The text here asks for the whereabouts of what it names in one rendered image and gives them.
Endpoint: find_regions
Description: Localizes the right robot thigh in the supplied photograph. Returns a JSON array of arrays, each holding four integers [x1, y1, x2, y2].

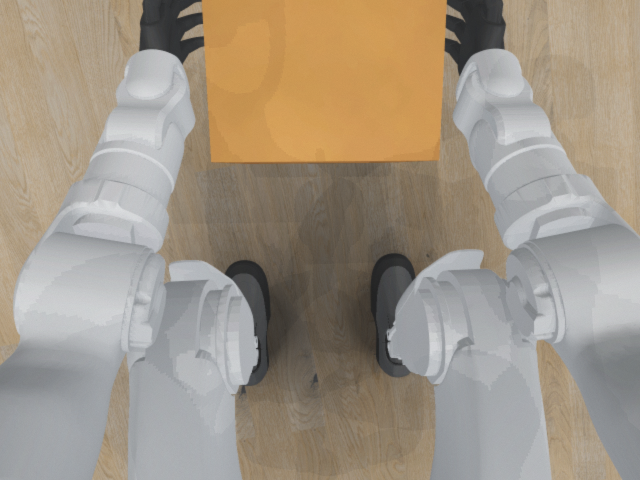
[[406, 269, 552, 480]]

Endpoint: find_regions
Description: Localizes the robot left upper arm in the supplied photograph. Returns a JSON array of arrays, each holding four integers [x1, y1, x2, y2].
[[0, 232, 167, 480]]

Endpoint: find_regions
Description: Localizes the left robot foot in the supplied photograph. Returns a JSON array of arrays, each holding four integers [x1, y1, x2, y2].
[[225, 260, 271, 386]]

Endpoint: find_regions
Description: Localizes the right robot hand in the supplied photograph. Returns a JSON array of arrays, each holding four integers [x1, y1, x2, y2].
[[444, 0, 506, 76]]

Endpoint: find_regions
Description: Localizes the left robot hand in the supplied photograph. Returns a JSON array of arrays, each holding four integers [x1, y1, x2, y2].
[[139, 0, 204, 65]]

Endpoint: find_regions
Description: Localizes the right robot forearm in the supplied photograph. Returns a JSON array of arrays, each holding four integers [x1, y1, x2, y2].
[[453, 49, 640, 250]]

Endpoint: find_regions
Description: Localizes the carton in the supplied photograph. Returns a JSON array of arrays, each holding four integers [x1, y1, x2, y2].
[[202, 0, 447, 164]]

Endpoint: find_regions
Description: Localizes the robot right upper arm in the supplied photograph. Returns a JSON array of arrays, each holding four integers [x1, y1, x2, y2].
[[506, 224, 640, 480]]

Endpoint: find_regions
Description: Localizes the left robot forearm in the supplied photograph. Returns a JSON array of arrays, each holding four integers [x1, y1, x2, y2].
[[13, 49, 195, 335]]

